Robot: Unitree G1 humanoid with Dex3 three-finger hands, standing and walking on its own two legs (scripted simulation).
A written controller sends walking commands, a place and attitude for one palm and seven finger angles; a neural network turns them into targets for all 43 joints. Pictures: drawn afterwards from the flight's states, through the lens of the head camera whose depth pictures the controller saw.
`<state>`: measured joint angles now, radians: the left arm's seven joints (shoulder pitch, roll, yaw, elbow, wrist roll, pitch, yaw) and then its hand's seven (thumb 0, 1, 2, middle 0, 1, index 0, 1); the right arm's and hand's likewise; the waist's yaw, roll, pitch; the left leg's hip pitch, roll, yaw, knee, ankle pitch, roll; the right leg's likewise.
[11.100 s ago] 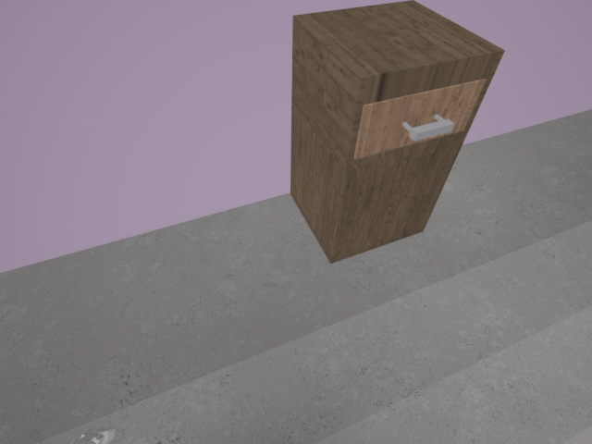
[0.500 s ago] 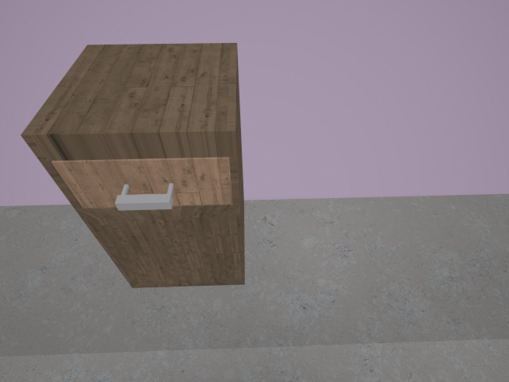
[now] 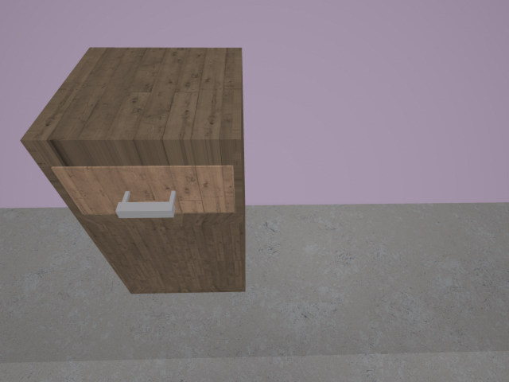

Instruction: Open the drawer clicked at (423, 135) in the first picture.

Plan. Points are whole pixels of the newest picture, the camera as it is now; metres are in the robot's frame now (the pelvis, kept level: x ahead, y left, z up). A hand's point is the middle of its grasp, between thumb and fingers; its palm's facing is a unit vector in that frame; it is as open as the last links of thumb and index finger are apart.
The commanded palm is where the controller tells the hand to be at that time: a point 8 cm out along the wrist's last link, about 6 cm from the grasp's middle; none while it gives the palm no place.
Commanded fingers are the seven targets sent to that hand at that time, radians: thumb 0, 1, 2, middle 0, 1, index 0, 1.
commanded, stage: come to a stop and stand still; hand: left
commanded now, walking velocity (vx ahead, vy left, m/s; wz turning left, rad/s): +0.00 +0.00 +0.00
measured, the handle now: (148, 202) +0.53 +0.30 -0.13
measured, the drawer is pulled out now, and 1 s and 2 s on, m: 0.00 0.00 0.00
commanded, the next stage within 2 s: look again from close up in 0.24 s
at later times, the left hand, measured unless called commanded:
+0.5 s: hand out of the picture -0.01 +0.19 -0.19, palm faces +0.00 -0.98 -0.19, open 7.4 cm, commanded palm none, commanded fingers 0.00 0.90 0.90 -0.20 -0.30 -0.20 -0.30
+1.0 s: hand out of the picture -0.03 +0.22 -0.18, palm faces -0.02 -0.98 -0.20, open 7.4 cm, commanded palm none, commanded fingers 0.00 0.90 0.90 -0.20 -0.30 -0.20 -0.30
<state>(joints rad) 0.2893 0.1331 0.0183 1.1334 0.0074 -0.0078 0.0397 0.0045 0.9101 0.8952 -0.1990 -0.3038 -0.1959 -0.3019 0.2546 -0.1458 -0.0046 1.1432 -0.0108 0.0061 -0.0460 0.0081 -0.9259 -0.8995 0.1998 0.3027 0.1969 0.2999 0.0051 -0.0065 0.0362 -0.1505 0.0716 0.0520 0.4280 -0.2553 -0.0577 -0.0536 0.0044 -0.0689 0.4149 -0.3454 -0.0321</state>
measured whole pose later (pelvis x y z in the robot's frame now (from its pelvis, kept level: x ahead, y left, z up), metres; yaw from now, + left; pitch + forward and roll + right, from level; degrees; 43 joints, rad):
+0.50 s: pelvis -0.01 +0.02 -0.01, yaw -1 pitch +0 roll -1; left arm 0.31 0.14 0.00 1.08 0.01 -0.03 0.05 0.01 0.91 0.90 -0.20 -0.30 -0.20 -0.30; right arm 0.27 -0.17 -0.01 1.05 -0.01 -0.01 -0.02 0.01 -0.92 -0.90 0.20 0.30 0.20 0.30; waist -0.01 0.00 0.05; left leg -0.26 0.06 0.05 0.59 -0.32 -0.01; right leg -0.14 0.00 -0.05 0.52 -0.38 -0.01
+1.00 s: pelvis -0.01 +0.04 -0.01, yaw -2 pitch +0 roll +0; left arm 0.32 0.18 0.00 1.09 0.02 -0.01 0.03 0.01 0.91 0.90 -0.20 -0.30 -0.20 -0.30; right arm 0.28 -0.16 0.02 1.09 -0.01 0.00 -0.02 0.00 -0.91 -0.90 0.20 0.30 0.20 0.30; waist 0.01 -0.02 0.03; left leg -0.25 0.02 0.08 0.53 -0.29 0.01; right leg -0.16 -0.04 -0.02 0.51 -0.36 0.02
